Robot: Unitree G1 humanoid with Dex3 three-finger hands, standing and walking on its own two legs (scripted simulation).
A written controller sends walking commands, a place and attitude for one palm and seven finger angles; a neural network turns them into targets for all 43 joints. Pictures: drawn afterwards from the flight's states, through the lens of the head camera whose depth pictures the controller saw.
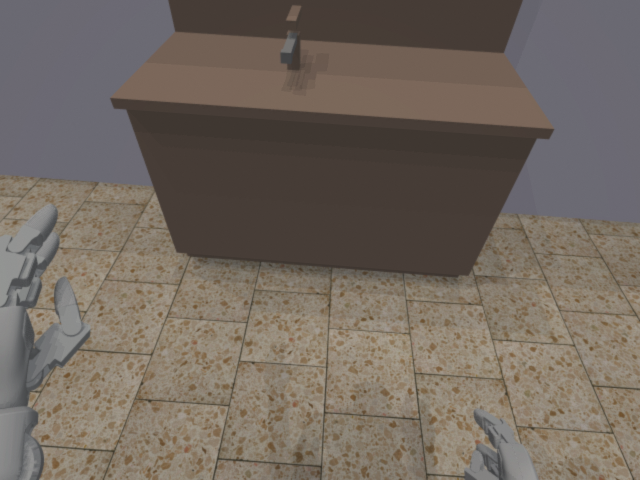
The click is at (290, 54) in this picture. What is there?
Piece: tap's lever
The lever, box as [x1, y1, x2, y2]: [280, 49, 291, 63]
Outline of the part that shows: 281,49 281,62 290,63 291,50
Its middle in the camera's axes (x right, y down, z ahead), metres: -0.09 -0.48 +1.02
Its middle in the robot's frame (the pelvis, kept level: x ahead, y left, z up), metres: +1.09 +0.16 +0.07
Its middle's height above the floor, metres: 0.84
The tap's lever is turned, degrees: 0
